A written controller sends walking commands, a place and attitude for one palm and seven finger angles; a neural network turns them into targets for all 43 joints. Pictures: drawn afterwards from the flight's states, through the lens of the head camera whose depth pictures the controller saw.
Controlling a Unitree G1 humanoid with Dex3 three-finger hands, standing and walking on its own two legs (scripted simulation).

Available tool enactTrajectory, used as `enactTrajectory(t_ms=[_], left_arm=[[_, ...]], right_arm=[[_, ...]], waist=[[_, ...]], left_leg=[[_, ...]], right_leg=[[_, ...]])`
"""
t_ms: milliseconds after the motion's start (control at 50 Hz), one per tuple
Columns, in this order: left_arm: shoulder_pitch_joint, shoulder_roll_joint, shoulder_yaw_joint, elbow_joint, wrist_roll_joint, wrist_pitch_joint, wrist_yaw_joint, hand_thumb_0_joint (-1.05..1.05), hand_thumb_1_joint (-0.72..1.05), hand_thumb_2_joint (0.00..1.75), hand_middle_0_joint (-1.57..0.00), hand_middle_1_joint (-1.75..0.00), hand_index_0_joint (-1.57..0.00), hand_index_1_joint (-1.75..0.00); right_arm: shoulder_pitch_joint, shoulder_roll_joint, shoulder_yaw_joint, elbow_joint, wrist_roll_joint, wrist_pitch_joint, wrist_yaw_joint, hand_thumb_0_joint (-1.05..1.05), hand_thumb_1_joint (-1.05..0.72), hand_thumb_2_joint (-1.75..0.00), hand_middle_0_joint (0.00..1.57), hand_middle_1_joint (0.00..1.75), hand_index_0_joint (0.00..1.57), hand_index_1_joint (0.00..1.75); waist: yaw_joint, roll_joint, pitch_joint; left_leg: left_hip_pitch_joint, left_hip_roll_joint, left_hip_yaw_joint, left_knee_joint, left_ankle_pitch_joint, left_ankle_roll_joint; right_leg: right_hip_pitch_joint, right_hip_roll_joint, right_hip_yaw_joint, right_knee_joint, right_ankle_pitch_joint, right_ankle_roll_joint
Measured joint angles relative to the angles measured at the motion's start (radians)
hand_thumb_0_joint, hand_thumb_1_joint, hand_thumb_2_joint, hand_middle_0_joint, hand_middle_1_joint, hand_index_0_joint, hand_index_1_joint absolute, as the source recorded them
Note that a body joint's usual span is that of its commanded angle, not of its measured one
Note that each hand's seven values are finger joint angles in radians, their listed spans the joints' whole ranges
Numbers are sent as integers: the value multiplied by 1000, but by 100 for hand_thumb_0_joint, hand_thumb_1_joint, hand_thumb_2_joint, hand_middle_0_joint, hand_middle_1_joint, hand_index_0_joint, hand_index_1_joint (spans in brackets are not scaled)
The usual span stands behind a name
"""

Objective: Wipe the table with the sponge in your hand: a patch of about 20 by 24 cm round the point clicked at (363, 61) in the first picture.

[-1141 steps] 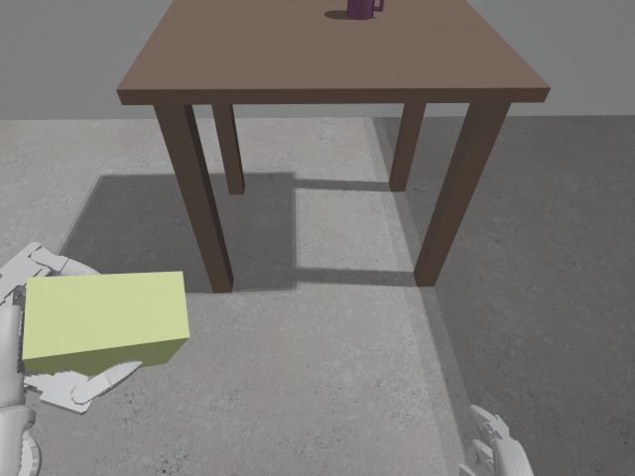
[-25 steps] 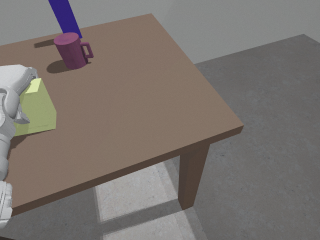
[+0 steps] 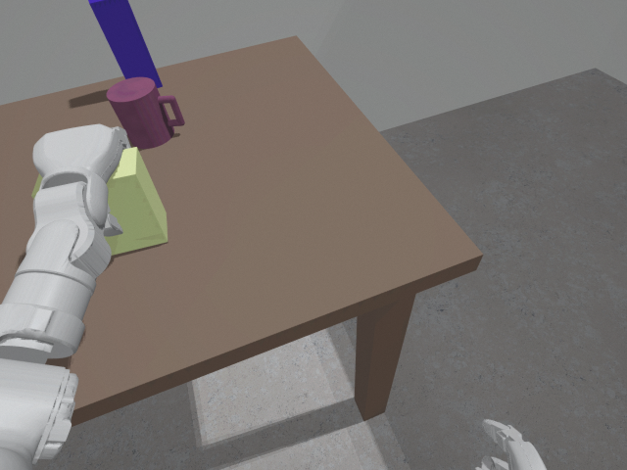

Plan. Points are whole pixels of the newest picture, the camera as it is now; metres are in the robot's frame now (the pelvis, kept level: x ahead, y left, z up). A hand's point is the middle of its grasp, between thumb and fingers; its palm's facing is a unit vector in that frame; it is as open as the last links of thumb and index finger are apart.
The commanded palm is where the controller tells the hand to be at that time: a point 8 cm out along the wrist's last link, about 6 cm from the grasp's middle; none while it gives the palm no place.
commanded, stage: wipe back along the middle lane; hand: left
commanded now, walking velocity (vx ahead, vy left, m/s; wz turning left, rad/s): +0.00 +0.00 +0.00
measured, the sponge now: (115, 216) +0.39 +0.32 +0.11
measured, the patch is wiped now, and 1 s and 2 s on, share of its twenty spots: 0.40 0.50 0.50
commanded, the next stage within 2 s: slide across to the third lane in 1.74 s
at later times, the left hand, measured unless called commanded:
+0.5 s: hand (119, 200) +0.38 +0.28 +0.16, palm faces +0.04 +0.02 -1.00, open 10.6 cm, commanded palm +0.33 +0.28 +0.20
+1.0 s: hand (114, 233) +0.33 +0.27 +0.16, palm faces +0.10 -0.01 -1.00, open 10.6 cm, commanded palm +0.28 +0.26 +0.18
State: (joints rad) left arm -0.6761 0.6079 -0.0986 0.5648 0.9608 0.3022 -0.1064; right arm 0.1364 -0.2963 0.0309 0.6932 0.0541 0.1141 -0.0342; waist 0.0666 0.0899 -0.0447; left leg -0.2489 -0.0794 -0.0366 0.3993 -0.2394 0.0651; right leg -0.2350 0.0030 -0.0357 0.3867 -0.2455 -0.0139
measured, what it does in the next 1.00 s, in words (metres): stands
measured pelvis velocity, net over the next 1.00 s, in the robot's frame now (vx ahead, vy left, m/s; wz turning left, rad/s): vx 0.00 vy -0.02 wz -0.04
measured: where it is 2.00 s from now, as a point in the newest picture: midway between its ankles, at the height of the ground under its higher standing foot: outside the picture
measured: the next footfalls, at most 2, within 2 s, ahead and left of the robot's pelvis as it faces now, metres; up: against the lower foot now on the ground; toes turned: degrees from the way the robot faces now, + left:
none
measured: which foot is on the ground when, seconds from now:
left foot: down 0.00-1.00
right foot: down 0.00-1.00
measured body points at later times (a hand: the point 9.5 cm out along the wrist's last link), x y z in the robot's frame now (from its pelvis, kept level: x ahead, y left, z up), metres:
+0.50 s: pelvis +0.01 -0.02 +0.00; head +0.02 -0.06 +0.45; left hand +0.37 +0.28 +0.21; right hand +0.18 -0.27 -0.12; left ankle -0.03 +0.08 -0.74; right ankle -0.04 -0.11 -0.74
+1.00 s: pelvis +0.00 -0.02 +0.00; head +0.00 -0.07 +0.44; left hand +0.32 +0.26 +0.21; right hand +0.22 -0.24 -0.10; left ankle -0.03 +0.08 -0.74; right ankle -0.04 -0.11 -0.74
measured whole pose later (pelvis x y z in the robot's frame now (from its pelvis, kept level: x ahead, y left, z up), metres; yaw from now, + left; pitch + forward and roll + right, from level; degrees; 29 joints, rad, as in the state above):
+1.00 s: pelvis +0.00 -0.02 +0.00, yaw -3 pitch +2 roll +0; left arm -0.27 0.57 -0.10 0.04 0.91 0.55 -0.10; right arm 0.04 -0.30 0.07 0.64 0.06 0.13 -0.03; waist 0.10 0.11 -0.05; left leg -0.18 -0.05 0.00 0.44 -0.28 0.04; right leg -0.20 0.03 0.00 0.46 -0.29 -0.04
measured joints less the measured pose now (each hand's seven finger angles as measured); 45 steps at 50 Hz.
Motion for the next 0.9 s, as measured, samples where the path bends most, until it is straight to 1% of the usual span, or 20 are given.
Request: enactTrajectory(t_ms=[40, 140, 220, 300, 380, 480, 560, 700, 900], left_arm=[[-9, -7, -17, -5, -2, 21, -5, 0, -55, 105, -70, -130, -70, -132], [-34, -13, -42, 17, 3, 42, -24, 0, -55, 105, -70, -130, -69, -132], [-1, -10, -27, -16, -2, 40, -28, 0, -55, 105, -69, -130, -69, -132], [62, -7, 13, -66, -13, 43, -22, 0, -54, 105, -69, -130, -69, -132], [118, -8, 26, -129, -16, 66, -7, 0, -54, 105, -69, -130, -69, -132], [183, -6, 32, -214, -27, 103, 1, 0, -54, 104, -68, -131, -68, -132], [227, -1, 30, -270, -39, 130, -4, 0, -53, 104, -68, -131, -68, -133], [304, -3, 23, -373, -47, 162, -11, 0, -52, 104, -67, -131, -67, -133], [388, -27, 9, -500, -56, 218, 8, 0, -52, 104, -67, -132, -67, -133]], right_arm=[[4, -2, 1, 3, 1, -3, 0, 1, -90, -90, 20, 30, 20, 30], [6, -3, 9, 11, 3, -5, -8, 1, -90, -90, 20, 30, 20, 30], [15, -4, 8, 1, 1, -5, -10, 1, -90, -90, 20, 30, 20, 30], [16, -6, 10, -4, -2, 4, -10, 1, -90, -90, 20, 30, 20, 30], [14, -11, 7, -9, -1, 10, -9, 1, -90, -90, 20, 30, 20, 30], [-7, -19, 5, -15, 0, 15, -9, 1, -91, -90, 20, 30, 20, 30], [-32, -22, 8, -24, 2, 17, -11, 1, -91, -90, 20, 29, 20, 30], [-68, -19, 14, -48, 4, 16, -11, 1, -91, -90, 20, 29, 20, 30], [-95, -7, 31, -57, 6, 15, 0, 1, -91, -90, 20, 29, 20, 30]], waist=[[2, 1, 0], [-2, 0, 0], [-6, 4, -3], [-10, 4, -6], [-8, 1, -6], [-4, 3, -4], [1, 6, -5], [12, 11, -10], [31, 21, -9]], left_leg=[[0, 0, -2, 3, -1, -1], [2, 2, -3, 8, -5, -5], [8, 8, 4, 8, -10, -8], [19, 17, 15, 8, -16, -12], [28, 23, 19, 12, -23, -16], [37, 29, 24, 18, -31, -21], [44, 32, 27, 24, -36, -23], [52, 33, 31, 32, -42, -25], [63, 30, 33, 40, -44, -24]], right_leg=[[0, 0, -2, 5, -3, -1], [-2, 2, -3, 16, -10, -6], [0, 8, 5, 20, -12, -10], [6, 17, 15, 22, -15, -14], [13, 24, 20, 26, -19, -19], [20, 30, 24, 33, -25, -23], [24, 33, 28, 42, -30, -25], [28, 33, 31, 56, -39, -27], [36, 31, 33, 68, -43, -25]])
